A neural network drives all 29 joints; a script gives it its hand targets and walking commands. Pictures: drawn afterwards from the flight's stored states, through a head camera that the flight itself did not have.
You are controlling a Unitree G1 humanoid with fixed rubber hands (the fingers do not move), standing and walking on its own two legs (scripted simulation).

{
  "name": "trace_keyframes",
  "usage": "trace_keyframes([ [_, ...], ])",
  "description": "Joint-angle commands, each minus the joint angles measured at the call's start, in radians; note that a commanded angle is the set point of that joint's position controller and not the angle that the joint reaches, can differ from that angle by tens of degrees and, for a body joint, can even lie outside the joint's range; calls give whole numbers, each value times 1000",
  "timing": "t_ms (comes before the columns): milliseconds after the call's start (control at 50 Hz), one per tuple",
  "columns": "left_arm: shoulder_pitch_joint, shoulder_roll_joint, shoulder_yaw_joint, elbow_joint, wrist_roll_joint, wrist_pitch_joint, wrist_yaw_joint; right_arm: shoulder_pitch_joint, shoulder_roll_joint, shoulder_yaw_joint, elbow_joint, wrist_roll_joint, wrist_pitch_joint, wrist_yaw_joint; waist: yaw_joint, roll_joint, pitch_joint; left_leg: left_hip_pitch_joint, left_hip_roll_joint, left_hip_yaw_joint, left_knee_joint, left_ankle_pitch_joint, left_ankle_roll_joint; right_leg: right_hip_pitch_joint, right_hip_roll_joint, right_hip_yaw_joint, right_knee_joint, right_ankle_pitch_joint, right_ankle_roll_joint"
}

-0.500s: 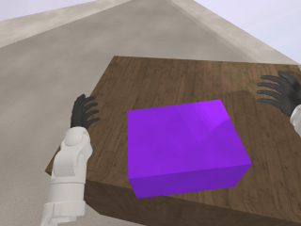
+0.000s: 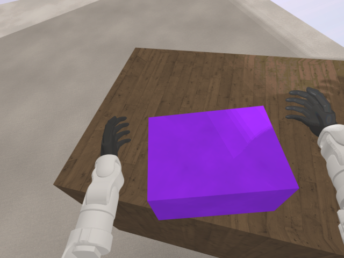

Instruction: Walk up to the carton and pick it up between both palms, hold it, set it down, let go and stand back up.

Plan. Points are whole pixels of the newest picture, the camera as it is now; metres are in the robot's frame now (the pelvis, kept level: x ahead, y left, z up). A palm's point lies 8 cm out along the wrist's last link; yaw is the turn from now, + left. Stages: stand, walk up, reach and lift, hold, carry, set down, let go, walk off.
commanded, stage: reach and lift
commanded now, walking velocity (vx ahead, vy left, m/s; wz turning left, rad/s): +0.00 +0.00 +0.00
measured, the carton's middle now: (210, 163) +0.37 +0.00 -0.02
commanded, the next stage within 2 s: none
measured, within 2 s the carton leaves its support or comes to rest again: neither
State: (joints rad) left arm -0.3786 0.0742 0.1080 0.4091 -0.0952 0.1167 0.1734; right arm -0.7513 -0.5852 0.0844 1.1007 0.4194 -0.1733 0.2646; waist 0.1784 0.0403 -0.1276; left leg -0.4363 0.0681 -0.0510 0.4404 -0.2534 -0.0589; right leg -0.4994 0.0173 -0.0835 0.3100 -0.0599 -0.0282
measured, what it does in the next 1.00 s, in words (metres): stands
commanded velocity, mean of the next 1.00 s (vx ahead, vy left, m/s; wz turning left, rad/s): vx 0.00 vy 0.00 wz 0.00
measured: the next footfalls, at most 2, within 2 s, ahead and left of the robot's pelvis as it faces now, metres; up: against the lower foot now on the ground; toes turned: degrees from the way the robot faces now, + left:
none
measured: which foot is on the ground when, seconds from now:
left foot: down 0.00-1.00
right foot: down 0.00-1.00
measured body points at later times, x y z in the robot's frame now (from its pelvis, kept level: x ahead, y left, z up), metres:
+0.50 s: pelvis -0.01 -0.01 -0.01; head +0.06 -0.03 +0.44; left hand +0.34 +0.22 +0.04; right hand +0.47 -0.19 +0.06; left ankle -0.04 +0.15 -0.74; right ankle +0.04 -0.11 -0.74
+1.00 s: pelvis -0.02 -0.01 -0.01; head +0.05 -0.04 +0.43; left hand +0.35 +0.20 +0.02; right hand +0.47 -0.17 +0.05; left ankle -0.04 +0.15 -0.74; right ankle +0.04 -0.11 -0.74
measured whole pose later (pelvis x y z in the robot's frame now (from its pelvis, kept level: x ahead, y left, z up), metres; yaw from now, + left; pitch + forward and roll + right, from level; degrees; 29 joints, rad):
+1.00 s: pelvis -0.02 -0.01 -0.01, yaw -2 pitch +19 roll +0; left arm -0.58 -0.01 0.15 0.89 -0.08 -0.23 0.20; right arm -0.98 -0.39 0.11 1.44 0.32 -0.32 0.10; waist 0.22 0.02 -0.21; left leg -0.62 0.08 -0.03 0.56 -0.28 -0.08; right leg -0.71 0.03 -0.06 0.46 -0.09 -0.05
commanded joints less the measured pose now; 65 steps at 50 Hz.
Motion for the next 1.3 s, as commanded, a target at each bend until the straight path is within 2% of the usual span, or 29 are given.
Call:
trace_keyframes([
  [0, -246, 95, 27, -107, 6, -62, 0, -329, -193, -30, -101, -2, -49, -12, -12, -148, -484, -181, -82, 87, -67, 331, -5, 648, 62, 67, 101, 272, 7],
  [20, -242, 84, 31, -72, 15, -75, -1, -329, -174, -18, -64, -7, -51, -15, -6, -150, -476, -196, -82, 90, -65, 331, -3, 650, 62, 69, 106, 273, 7],
  [80, -272, 74, 26, -60, 8, -116, -2, -353, -163, -14, -59, -9, -81, -26, -7, -142, -505, -198, -82, 96, -50, 340, -7, 639, 58, 68, 111, 279, 10],
  [100, -274, 76, 34, -34, 12, -127, -3, -363, -144, -2, -58, -6, -87, -31, 1, -154, -516, -204, -82, 95, -47, 348, -3, 646, 59, 73, 114, 293, 11],
  [160, -296, 67, 30, 12, 7, -154, -7, -386, -125, 2, -26, -19, -99, -45, -4, -176, -503, -218, -81, 98, -51, 324, 1, 635, 58, 73, 115, 267, 17],
  [180, -292, 74, 34, 23, 15, -163, -8, -385, -122, 14, -8, -21, -102, -47, 11, -166, -505, -216, -80, 102, -44, 342, -2, 643, 55, 76, 122, 277, 16],
  [200, -313, 63, 28, 32, 13, -172, -8, -407, -114, 3, 0, -26, -109, -53, -1, -162, -511, -227, -81, 104, -44, 341, -4, 632, 56, 76, 122, 279, 17],
  [280, -322, 70, 34, 99, 11, -214, -8, -422, -90, 20, 44, -28, -133, -67, 12, -168, -515, -234, -81, 108, -32, 320, 0, 615, 50, 82, 125, 234, 20],
  [300, -353, 60, 18, 121, 2, -224, -6, -446, -88, 13, 67, -32, -137, -71, 2, -162, -509, -245, -79, 107, -30, 301, 0, 591, 50, 80, 124, 207, 21],
  [380, -380, 61, 17, 166, 0, -262, -7, -477, -52, 41, 100, -30, -148, -82, 20, -162, -526, -245, -78, 115, -11, 297, 0, 565, 47, 82, 130, 173, 24],
  [500, -446, 66, 21, 256, -10, -304, 3, -552, -15, 50, 135, -40, -159, -103, 31, -193, -565, -282, -78, 124, 16, 260, 7, 528, 45, 80, 151, 109, 28],
  [540, -428, 59, 21, 277, -9, -310, -1, -521, -2, 58, 166, -45, -155, -110, 30, -187, -564, -276, -77, 125, 22, 259, 4, 517, 42, 83, 153, 103, 27],
  [660, -479, 36, 9, 319, -12, -344, 9, -577, 21, 44, 199, -63, -166, -128, 33, -163, -580, -285, -74, 127, 48, 259, -5, 465, 44, 80, 166, 65, 21],
  [680, -470, 33, 11, 343, -10, -345, 9, -575, 33, 47, 205, -65, -165, -130, 31, -175, -567, -287, -73, 126, 51, 253, -2, 455, 46, 83, 163, 57, 20],
  [700, -489, 29, 6, 328, -8, -348, 12, -573, 28, 38, 224, -72, -163, -133, 29, -154, -571, -280, -74, 127, 47, 256, -6, 451, 45, 80, 166, 52, 16],
  [760, -484, 24, 18, 342, 3, -360, 12, -580, 48, 35, 215, -77, -169, -141, 33, -152, -578, -277, -76, 125, 54, 282, -11, 454, 47, 77, 168, 76, 16],
  [840, -491, -1, 24, 353, 11, -368, 16, -588, 84, 23, 218, -100, -171, -151, 34, -177, -589, -281, -74, 125, 58, 271, -5, 449, 48, 73, 169, 59, 17],
  [960, -489, -12, 47, 360, 34, -376, 22, -582, 117, 23, 224, -109, -168, -161, 37, -167, -590, -276, -77, 128, 64, 292, -6, 447, 45, 77, 173, 75, 15],
  [1020, -514, -43, 38, 364, 25, -381, 20, -592, 141, 12, 208, -123, -165, -162, 31, -179, -566, -281, -74, 126, 51, 252, 4, 426, 45, 71, 158, 25, 16],
  [1040, -505, -44, 43, 364, 28, -383, 21, -596, 149, 16, 207, -121, -164, -161, 41, -176, -578, -280, -74, 128, 54, 264, 3, 432, 44, 76, 160, 36, 15],
  [1100, -511, -60, 31, 358, 30, -383, 21, -590, 155, 7, 213, -127, -163, -161, 26, -168, -579, -271, -75, 124, 51, 277, 0, 428, 44, 70, 158, 45, 12],
  [1120, -505, -60, 40, 366, 33, -384, 19, -582, 169, 11, 211, -125, -162, -161, 32, -170, -567, -272, -76, 127, 50, 271, 5, 429, 43, 76, 153, 39, 12],
  [1180, -518, -73, 40, 349, 35, -390, 17, -588, 177, 0, 204, -134, -166, -164, 21, -168, -594, -275, -77, 127, 56, 296, 2, 447, 40, 75, 161, 75, 12],
  [1280, -518, -90, 43, 362, 47, -397, 11, -583, 206, -7, 204, -146, -166, -165, 21, -177, -570, -275, -78, 122, 41, 273, 10, 451, 38, 77, 145, 50, 13],
])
